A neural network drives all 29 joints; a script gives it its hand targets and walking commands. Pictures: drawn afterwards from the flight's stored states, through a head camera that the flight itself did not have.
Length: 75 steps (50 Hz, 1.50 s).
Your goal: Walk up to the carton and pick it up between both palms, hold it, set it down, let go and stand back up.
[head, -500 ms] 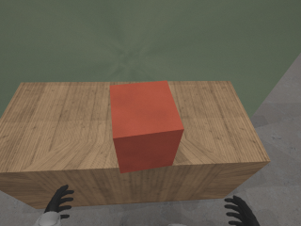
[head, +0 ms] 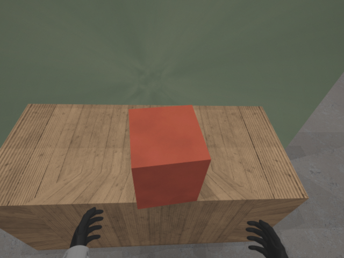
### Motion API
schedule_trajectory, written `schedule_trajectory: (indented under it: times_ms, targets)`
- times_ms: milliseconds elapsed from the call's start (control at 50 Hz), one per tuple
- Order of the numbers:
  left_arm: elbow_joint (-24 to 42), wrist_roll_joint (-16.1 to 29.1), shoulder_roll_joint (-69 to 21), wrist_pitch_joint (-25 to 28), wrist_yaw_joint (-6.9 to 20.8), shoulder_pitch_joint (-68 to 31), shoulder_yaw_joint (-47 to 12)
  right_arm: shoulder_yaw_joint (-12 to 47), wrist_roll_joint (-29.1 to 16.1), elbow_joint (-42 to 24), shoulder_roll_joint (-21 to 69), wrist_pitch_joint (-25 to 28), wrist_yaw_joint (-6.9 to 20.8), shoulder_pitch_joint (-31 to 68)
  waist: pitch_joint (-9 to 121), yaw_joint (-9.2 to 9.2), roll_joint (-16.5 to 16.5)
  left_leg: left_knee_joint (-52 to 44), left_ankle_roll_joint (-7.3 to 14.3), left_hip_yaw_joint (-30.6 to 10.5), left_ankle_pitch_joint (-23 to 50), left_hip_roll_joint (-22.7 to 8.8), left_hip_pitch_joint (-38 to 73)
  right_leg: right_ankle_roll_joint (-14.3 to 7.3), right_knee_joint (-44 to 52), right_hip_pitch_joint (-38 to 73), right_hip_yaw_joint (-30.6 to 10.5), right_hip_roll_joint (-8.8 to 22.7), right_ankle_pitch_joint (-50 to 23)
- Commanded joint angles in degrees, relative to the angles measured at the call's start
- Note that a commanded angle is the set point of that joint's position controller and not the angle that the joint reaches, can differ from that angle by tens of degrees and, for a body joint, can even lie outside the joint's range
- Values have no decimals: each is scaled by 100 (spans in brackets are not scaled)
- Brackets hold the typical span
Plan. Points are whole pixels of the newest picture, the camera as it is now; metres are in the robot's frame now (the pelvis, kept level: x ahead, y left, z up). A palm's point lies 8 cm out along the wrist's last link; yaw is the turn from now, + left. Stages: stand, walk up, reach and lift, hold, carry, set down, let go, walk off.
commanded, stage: reach and lift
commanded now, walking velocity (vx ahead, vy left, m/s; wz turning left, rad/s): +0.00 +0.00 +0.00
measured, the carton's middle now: (164, 157) +0.43 +0.03 -0.09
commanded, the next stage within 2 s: none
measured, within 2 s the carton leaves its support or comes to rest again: neither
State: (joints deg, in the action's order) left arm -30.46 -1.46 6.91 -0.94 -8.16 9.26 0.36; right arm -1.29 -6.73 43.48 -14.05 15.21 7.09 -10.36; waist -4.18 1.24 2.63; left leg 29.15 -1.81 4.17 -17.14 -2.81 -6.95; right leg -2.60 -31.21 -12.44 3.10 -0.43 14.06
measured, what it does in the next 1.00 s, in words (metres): stands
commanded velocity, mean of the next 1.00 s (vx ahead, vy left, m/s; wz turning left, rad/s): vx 0.00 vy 0.00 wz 0.00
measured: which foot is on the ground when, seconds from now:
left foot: down 0.00-1.00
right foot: down 0.00-1.00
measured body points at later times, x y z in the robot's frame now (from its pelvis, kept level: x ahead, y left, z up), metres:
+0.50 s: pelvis +0.03 +0.00 +0.00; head +0.02 +0.01 +0.45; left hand +0.20 +0.18 -0.06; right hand +0.21 -0.22 -0.07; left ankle -0.01 +0.14 -0.73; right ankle +0.04 -0.09 -0.73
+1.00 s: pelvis +0.01 -0.02 -0.01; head +0.03 -0.01 +0.44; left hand +0.25 +0.19 -0.03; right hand +0.29 -0.21 -0.04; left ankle -0.01 +0.14 -0.73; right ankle +0.04 -0.09 -0.73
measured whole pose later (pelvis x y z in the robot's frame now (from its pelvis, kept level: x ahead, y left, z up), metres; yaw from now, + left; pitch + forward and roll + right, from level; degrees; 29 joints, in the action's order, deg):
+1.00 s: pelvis +0.01 -0.02 -0.01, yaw +2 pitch +0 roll +1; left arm -36.2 2.5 3.7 19.2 -9.7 -0.4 -0.2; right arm 7.9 -16.8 53.7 -13.6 31.6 4.0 7.0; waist -2.0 2.0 1.4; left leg 32.2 -3.1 1.7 -18.4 -3.0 -13.2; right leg -3.7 -34.8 -18.1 5.4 -0.3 16.5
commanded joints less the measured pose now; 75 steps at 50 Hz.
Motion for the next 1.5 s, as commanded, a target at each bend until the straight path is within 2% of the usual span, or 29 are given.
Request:
schedule_trajectory:
  times_ms: [0, 140, 220, 320, 520, 680, 820, 940, 1180, 1480]
  targets:
    - [884, 36, 382, 686, -77, -648, 36, -171, -208, -588, -760, 608, -45, 633, 611, -45, -86, -603, 94, -38, 457, 209, -541, 117, 874, 593, -434, 115, -392]
    - [835, 65, 176, 1405, -116, -247, -105, 146, -541, -179, -767, 1310, -35, 572, 800, -135, -207, -415, -8, -165, 1212, 260, -468, 77, 661, 784, -316, 12, -1226]
    - [747, 35, 46, 1759, -99, -51, -147, 357, -711, -21, -759, 1675, -19, 551, 786, -157, -90, -323, -50, -227, 1478, 285, -537, 102, 565, 865, -325, -18, -1600]
    - [699, -30, -38, 2181, -86, 53, -136, 552, -877, 174, -758, 2097, -22, 545, 727, -127, 23, -237, -80, -277, 1535, 313, -726, 143, 447, 898, -381, -49, -1774]
    - [771, 81, -240, 2769, -192, -271, -333, 781, -1123, 271, -720, 2613, -33, 981, 762, -32, -64, -93, -66, -316, 1212, 319, -1025, 136, 353, 633, -506, -38, -1319]
    - [575, 155, -125, 2667, -244, -873, -201, 767, -1099, 216, -718, 2453, -136, 1706, 1008, 49, -16, -112, -8, -259, 766, 340, -1277, 176, 322, 678, -672, 48, -853]
    - [446, 305, -88, 2437, -225, -1487, -92, 722, -1064, 191, -680, 2148, -248, 2400, 1291, 101, 91, -178, 14, -221, 745, 353, -1390, 226, 365, 836, -765, 103, -875]
    - [364, 394, -75, 2249, -149, -1980, -4, 657, -1028, 225, -691, 1888, -327, 2941, 1550, 62, 142, -249, 10, -218, 833, 367, -1447, 270, 399, 1024, -800, 140, -1063]
    - [303, 433, -43, 2030, -97, -2809, 160, 597, -1000, 239, -753, 1506, -424, 4014, 2110, 112, 135, -366, -10, -230, 1054, 378, -1603, 334, 425, 1328, -860, 163, -1435]
    - [97, 457, -64, 1686, -127, -3869, 303, 644, -1185, 614, -1113, 1163, -379, 5356, 2950, 196, 109, -436, -56, -234, 1703, 356, -1529, 303, 385, 1390, -679, 23, -2315]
